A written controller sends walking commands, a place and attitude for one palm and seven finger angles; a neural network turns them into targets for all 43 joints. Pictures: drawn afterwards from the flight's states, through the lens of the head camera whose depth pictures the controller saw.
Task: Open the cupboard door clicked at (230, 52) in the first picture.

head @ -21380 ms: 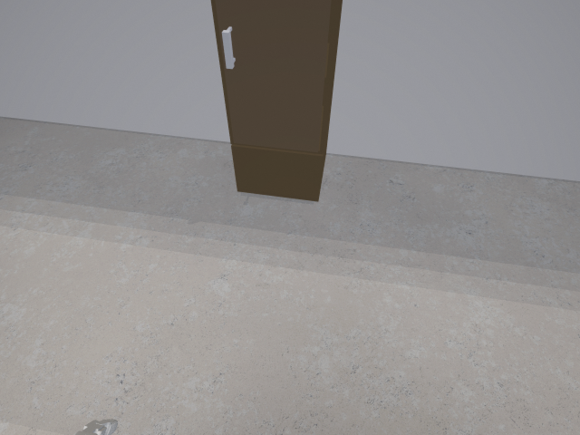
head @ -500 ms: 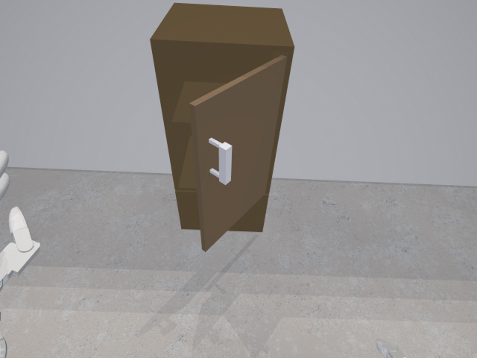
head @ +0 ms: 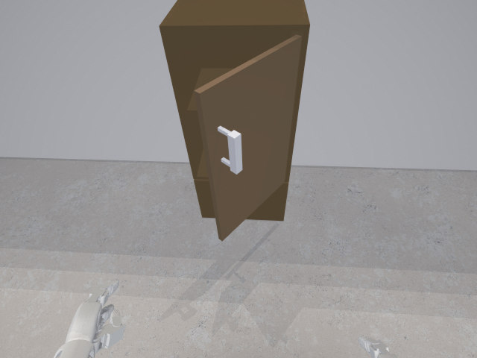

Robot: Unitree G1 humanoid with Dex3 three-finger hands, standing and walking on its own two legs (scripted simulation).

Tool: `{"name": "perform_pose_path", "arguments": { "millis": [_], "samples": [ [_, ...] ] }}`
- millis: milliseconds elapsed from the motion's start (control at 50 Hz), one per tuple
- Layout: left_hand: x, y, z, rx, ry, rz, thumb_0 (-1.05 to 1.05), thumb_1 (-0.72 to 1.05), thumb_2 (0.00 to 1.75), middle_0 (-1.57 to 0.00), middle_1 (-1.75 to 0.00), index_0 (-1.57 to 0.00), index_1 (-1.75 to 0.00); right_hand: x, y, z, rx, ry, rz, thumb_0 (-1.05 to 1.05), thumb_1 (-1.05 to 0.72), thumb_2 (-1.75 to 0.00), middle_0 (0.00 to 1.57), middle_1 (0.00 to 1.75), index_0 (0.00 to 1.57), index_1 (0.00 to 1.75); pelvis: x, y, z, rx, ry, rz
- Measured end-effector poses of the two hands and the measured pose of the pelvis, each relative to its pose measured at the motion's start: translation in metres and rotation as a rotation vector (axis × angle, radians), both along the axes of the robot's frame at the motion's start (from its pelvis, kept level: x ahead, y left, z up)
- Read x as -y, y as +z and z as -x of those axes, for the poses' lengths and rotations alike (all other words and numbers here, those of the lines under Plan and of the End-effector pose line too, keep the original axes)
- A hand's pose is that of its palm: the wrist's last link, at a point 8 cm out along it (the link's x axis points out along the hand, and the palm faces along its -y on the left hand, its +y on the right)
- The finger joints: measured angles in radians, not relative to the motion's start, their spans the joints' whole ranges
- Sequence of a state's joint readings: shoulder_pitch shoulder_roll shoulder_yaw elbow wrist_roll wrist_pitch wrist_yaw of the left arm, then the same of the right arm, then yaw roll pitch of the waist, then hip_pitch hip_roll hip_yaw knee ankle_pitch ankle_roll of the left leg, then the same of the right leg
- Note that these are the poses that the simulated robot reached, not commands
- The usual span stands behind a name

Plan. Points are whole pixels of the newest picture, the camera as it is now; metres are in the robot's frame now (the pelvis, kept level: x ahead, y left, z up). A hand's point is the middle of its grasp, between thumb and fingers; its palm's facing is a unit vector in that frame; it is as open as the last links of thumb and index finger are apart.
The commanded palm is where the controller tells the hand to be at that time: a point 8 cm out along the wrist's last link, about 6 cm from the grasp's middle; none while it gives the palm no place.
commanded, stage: let the arm hang, fingers relaxed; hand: left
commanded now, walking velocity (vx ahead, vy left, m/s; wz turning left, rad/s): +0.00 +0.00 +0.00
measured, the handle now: (229, 149) +0.60 +0.05 -0.01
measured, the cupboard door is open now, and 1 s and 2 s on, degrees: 52 52 52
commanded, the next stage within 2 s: look to check the result in 0.92 s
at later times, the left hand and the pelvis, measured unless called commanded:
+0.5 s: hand out of the picture -0.02 +0.19 -0.15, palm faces +0.03 -0.98 -0.22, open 7.3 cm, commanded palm none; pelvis +0.00 +0.01 +0.02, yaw +0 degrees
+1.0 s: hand out of the picture +0.00 +0.19 -0.15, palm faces +0.02 -0.98 -0.19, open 7.3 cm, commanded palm none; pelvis +0.00 +0.02 +0.02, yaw +0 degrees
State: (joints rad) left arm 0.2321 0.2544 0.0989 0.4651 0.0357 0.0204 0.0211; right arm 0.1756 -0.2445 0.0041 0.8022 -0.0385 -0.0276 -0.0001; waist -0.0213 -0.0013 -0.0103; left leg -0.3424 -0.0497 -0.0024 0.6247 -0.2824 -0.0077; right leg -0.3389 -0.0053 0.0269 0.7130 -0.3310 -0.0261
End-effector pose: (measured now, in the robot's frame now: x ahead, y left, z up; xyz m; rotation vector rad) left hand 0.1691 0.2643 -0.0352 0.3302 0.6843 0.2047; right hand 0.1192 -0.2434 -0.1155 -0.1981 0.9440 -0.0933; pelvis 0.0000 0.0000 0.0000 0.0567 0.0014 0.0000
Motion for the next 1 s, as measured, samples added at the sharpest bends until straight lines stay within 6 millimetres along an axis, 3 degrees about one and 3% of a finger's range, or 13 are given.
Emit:
{"name": "perform_pose_path", "arguments": {
  "millis": [60, 100, 240, 340, 440, 540, 720, 1000],
  "samples": [
    [0.041, -0.061, 0.058, -0.315, -0.002, 0.141, 0.01, 0.91, 0.89, -0.2, -0.3, -0.2, -0.3, 0.0, -0.002, 0.016, -0.089, -0.037, -0.008, 0.01, -0.9, -0.9, 0.2, 0.29, 0.2, 0.3, 0.004, 0.005, -0.002, 0.017, 0.006, 0.025],
    [0.055, -0.08, 0.093, -0.42, 0.074, 0.215, -0.01, 0.94, 0.89, -0.2, -0.3, -0.21, -0.3, -0.001, -0.001, 0.031, -0.16, -0.053, 0.005, 0.01, -0.9, -0.9, 0.2, 0.29, 0.2, 0.3, 0.005, 0.009, -0.003, 0.021, 0.01, 0.044],
    [0.034, -0.092, 0.162, -0.633, 0.176, 0.215, -0.04, 0.99, 0.89, -0.21, -0.3, -0.21, -0.3, -0.01, -0.001, 0.089, -0.392, -0.069, 0.028, 0.01, -0.91, -0.9, 0.2, 0.29, 0.2, 0.3, 0.004, 0.018, -0.002, 0.026, 0.017, 0.064],
    [0.025, -0.086, 0.192, -0.737, 0.192, 0.195, -0.02, 0.95, 0.89, -0.21, -0.3, -0.21, -0.3, -0.023, -0.005, 0.118, -0.47, -0.09, -0.001, 0.01, -0.91, -0.9, 0.2, 0.29, 0.2, 0.3, -0.003, 0.023, 0.0, 0.024, 0.013, 0.063],
    [0.021, -0.081, 0.2, -0.762, 0.192, 0.185, 0.0, 0.92, 0.89, -0.2, -0.3, -0.2, -0.3, -0.037, -0.009, 0.136, -0.505, -0.103, -0.032, 0.01, -0.91, -0.9, 0.2, 0.29, 0.2, 0.3, -0.009, 0.025, 0.002, 0.027, 0.008, 0.06],
    [0.023, -0.082, 0.192, -0.737, 0.178, 0.191, 0.0, 0.91, 0.89, -0.2, -0.3, -0.2, -0.3, -0.048, -0.012, 0.143, -0.509, -0.112, -0.054, 0.0, -0.91, -0.9, 0.2, 0.29, 0.2, 0.3, -0.013, 0.025, 0.003, 0.031, 0.003, 0.056],
    [0.028, -0.085, 0.17, -0.679, 0.143, 0.205, 0.0, 0.92, 0.89, -0.2, -0.3, -0.2, -0.3, -0.058, -0.013, 0.144, -0.483, -0.128, -0.069, 0.0, -0.91, -0.9, 0.2, 0.29, 0.2, 0.3, -0.018, 0.024, 0.005, 0.033, -0.005, 0.053],
    [0.027, -0.085, 0.172, -0.698, 0.148, 0.209, 0.0, 0.91, 0.89, -0.2, -0.3, -0.2, -0.3, -0.055, -0.012, 0.141, -0.488, -0.136, -0.056, 0.0, -0.91, -0.9, 0.2, 0.29, 0.2, 0.3, -0.02, 0.024, 0.0, 0.023, -0.008, 0.051]
  ]
}}
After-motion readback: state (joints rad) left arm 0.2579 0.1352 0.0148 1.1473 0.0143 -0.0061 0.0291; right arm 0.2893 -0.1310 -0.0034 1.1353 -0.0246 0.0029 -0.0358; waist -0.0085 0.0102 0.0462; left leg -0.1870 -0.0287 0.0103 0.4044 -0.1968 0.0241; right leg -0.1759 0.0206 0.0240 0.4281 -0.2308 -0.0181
